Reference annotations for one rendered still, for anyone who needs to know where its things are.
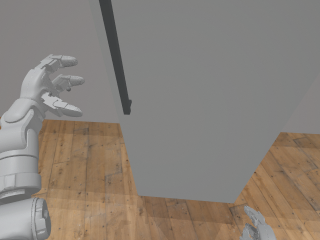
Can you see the handle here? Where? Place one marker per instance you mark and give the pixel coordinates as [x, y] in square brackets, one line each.
[112, 38]

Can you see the left robot upper arm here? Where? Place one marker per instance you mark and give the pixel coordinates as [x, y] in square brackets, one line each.
[27, 219]

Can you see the fridge door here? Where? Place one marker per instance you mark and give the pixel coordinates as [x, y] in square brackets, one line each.
[212, 85]

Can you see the left robot hand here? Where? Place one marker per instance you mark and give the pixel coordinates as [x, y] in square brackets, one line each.
[37, 84]

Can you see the right robot hand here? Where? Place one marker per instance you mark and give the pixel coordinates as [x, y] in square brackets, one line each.
[262, 231]

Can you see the robot left forearm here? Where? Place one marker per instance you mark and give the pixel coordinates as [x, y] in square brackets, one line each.
[19, 151]

